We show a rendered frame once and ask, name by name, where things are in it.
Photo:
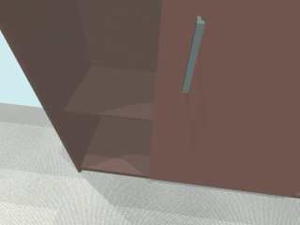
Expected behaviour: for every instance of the handle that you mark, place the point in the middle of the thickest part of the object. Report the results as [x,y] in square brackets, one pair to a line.
[193,53]

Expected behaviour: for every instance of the wardrobe door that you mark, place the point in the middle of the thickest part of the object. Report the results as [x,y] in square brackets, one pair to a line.
[238,127]

